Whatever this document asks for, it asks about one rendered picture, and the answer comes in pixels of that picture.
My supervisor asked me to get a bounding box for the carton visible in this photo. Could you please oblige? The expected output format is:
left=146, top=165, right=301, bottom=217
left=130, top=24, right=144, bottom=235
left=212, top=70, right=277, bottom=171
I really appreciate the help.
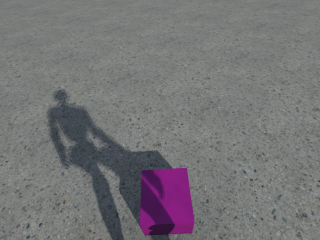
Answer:
left=140, top=167, right=195, bottom=236

